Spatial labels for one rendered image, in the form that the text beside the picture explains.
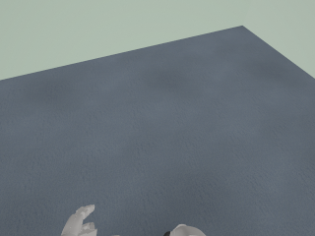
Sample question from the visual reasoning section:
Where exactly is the left robot hand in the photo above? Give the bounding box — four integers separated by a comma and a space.
61, 205, 97, 236

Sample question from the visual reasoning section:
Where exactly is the right robot thigh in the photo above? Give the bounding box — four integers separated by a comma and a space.
169, 225, 206, 236

